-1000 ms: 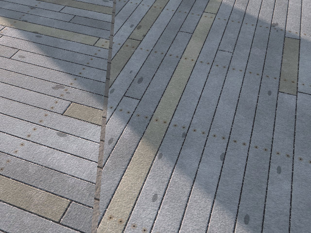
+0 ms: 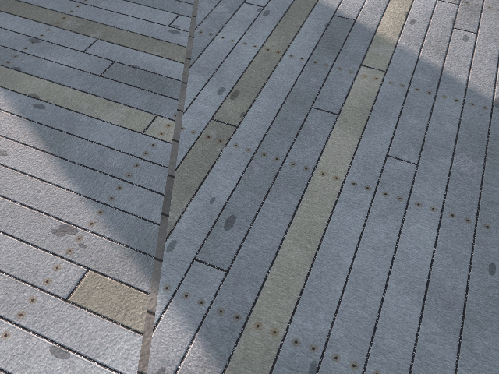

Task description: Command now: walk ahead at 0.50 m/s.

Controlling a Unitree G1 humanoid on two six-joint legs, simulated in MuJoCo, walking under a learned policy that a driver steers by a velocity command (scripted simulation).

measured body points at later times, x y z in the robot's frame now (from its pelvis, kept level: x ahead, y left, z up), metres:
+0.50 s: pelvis +0.27 -0.06 -0.01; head +0.31 -0.07 +0.44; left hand +0.45 +0.19 -0.11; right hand +0.25 -0.32 -0.16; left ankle +0.09 +0.08 -0.67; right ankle +0.37 -0.16 -0.73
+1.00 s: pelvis +0.52 +0.01 -0.02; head +0.55 +0.03 +0.43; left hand +0.44 +0.27 -0.16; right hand +0.78 -0.17 -0.11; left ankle +0.61 +0.12 -0.74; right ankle +0.38 -0.16 -0.73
